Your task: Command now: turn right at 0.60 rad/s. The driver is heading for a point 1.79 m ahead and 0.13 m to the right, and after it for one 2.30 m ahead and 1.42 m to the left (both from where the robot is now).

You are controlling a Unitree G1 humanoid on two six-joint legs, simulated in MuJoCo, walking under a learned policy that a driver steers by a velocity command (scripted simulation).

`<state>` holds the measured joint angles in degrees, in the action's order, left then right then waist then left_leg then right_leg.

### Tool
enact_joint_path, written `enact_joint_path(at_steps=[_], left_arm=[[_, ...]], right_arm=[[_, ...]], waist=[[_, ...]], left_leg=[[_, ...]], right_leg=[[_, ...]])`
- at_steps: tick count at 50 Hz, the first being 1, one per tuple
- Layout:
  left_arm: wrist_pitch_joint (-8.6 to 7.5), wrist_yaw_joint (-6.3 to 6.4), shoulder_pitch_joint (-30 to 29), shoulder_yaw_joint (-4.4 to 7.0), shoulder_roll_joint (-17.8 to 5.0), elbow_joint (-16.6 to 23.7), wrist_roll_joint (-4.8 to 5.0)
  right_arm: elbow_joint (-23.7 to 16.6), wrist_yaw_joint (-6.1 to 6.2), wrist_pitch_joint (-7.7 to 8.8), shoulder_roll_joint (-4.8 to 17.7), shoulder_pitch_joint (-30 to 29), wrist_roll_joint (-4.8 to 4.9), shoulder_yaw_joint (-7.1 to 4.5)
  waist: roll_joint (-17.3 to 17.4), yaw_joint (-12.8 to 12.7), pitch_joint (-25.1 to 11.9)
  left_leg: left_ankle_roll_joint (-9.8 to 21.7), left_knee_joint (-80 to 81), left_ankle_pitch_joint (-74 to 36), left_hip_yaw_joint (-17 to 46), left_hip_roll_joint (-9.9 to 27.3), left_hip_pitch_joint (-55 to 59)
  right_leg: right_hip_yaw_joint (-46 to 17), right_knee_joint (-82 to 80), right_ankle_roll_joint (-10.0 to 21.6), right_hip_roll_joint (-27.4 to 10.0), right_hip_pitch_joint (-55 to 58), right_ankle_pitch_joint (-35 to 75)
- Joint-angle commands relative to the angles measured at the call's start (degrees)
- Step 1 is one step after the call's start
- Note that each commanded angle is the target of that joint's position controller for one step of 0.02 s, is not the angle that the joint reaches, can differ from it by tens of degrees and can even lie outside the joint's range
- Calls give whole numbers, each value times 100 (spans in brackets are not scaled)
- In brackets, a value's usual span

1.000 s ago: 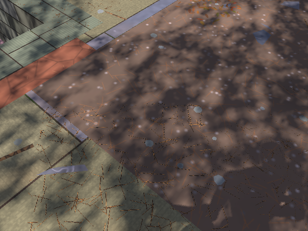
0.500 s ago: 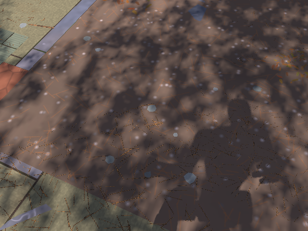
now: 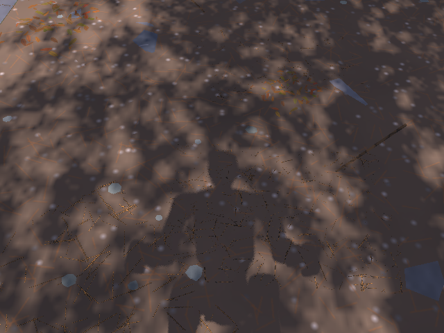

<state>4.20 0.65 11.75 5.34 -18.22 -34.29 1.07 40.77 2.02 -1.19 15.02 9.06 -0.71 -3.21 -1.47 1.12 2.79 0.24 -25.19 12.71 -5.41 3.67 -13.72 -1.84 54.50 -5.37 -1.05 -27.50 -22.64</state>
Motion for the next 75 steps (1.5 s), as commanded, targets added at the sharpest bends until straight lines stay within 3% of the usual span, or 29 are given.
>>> enact_joint_path(at_steps=[1,4,5,6,7,8,9,10,11,12,13,15,19,25,27,28,29,30,31,32,33,35,38,45,62,75], left_arm=[[-101,-74,-428,40,-353,639,0],[-57,-143,-181,92,-396,577,18],[-55,-152,56,121,-389,478,13],[-58,-109,286,196,-545,387,1],[-84,-25,516,355,-1121,417,9],[-172,-25,457,409,-1606,537,-170],[-311,-70,512,320,-1239,524,-264],[-396,-61,260,233,-1082,454,-243],[-418,-27,-73,208,-954,461,-136],[-403,2,-310,147,-821,481,-35],[-384,36,-395,106,-782,495,-35],[-360,78,-392,85,-764,484,-94],[-331,128,-300,87,-794,406,-93],[-279,40,-317,20,-766,273,-141],[-269,25,-445,-41,-658,232,-106],[-267,29,-535,-87,-554,213,-72],[-292,35,-381,-136,-412,151,-85],[-331,44,-144,-186,-240,118,-200],[-366,39,149,-157,-233,81,-172],[-369,62,26,-126,-438,36,-246],[-357,68,-173,-86,-505,22,-221],[-277,65,-380,-105,-364,6,-251],[-276,9,-252,-119,-269,-124,-184],[-379,29,-151,-120,-182,-358,-182],[-348,163,-1,-131,-101,-835,-159],[-334,224,30,-124,-79,-1520,-143]], right_arm=[[-301,-27,36,1283,-42,66,-383],[-248,-69,59,1334,-126,204,-414],[-221,-69,64,1278,-174,263,-404],[-91,-89,87,1071,114,253,-355],[-166,-123,100,728,196,27,-255],[-563,-82,129,619,-274,-111,-183],[-570,-42,134,911,-624,-38,-280],[-549,-36,116,966,-619,67,-314],[-415,3,96,953,-457,59,-340],[-380,38,74,1008,-383,5,-363],[-345,31,76,981,-294,-20,-367],[-310,-1,94,871,-155,20,-344],[-352,-30,102,697,-313,49,-256],[-439,-132,150,703,-355,110,-214],[-425,-178,196,631,-206,114,-193],[-374,-207,232,545,-30,90,-169],[-380,-216,266,601,46,-1,-160],[-453,-189,276,959,136,-108,-205],[-387,-188,268,1072,-162,-155,-196],[-484,-194,288,684,-425,-103,-92],[-481,-202,305,594,-477,-77,-58],[-436,-194,335,711,-316,-17,-75],[-452,-173,344,649,-200,-45,-25],[-481,-164,307,525,-3,-10,32],[-200,-169,347,434,249,12,88],[234,-136,365,455,479,27,118]], waist=[[1304,197,-678],[1274,5,-698],[1184,-148,-732],[804,-197,-807],[-606,-154,-879],[-1758,-239,-877],[-996,-572,-1103],[-824,-369,-886],[-548,-195,-755],[-578,-110,-679],[-658,-39,-722],[-631,2,-856],[-659,-134,-840],[-744,-295,-704],[-688,-159,-699],[-627,7,-708],[-431,23,-747],[311,-147,-898],[1310,-564,-760],[1287,-453,-718],[1176,-375,-620],[1046,-216,-525],[617,-166,-305],[27,-50,-409],[146,-110,-313],[158,-106,-191]], left_leg=[[1206,592,-2062,815,1393,895],[1013,253,-2083,670,1472,832],[812,-42,-1916,493,1387,657],[439,-570,-1393,179,1179,190],[-130,-2085,402,-375,597,-1167],[-476,-3351,2545,-55,-193,-2594],[-460,-4177,2544,708,-137,-2617],[-372,-4331,2060,860,-57,-2620],[-361,-4173,1569,913,-7,-2599],[-397,-4043,1228,931,-9,-2568],[-448,-4136,964,881,-103,-2313],[-514,-3985,674,852,-234,-2106],[-569,-2799,560,887,-293,-1903],[-419,-1708,934,795,-316,-955],[-319,-939,657,754,-333,-529],[-233,-122,14,692,-351,-53],[-118,371,-835,883,-147,489],[150,429,-2016,1603,664,961],[868,399,-2311,2159,1172,509],[1135,592,-1690,2285,1230,135],[923,577,-1141,2046,924,122],[522,517,-332,1714,546,47],[226,353,217,1266,200,-67],[211,-18,-189,1003,-3,192],[175,71,-313,936,-101,51],[256,310,-247,1009,-88,78]], right_leg=[[389,-842,94,-24,90,-84],[551,-1994,395,49,702,448],[651,-2691,574,157,1175,986],[452,-3221,775,211,1928,1628],[-1124,-3412,1196,-876,2988,3407],[-2833,-3344,2412,-2120,2940,4364],[-2658,-3477,2630,-2040,2729,3924],[-2143,-3495,2320,-1703,2484,3500],[-1802,-3480,1988,-1347,2324,3028],[-1675,-3473,1837,-1207,2196,3021],[-1565,-3469,1816,-1071,1983,3226],[-1509,-3458,1842,-947,1929,3220],[-1678,-3379,1831,-892,2048,2697],[-2108,-3188,1901,-952,1616,2481],[-2186,-3023,1806,-859,1575,2620],[-2118,-2922,1651,-715,1441,2543],[-2035,-2858,1364,-524,1217,2146],[-1576,-2238,988,-97,910,1257],[-861,-2096,682,423,824,74],[-736,-2161,471,231,1173,35],[-706,-2338,452,203,1288,425],[-722,-2578,464,177,1466,1018],[-797,-2728,652,130,1441,1248],[-944,-2829,653,42,1383,1627],[-920,-2784,594,31,1701,1925],[-841,-2896,473,52,1795,1936]])
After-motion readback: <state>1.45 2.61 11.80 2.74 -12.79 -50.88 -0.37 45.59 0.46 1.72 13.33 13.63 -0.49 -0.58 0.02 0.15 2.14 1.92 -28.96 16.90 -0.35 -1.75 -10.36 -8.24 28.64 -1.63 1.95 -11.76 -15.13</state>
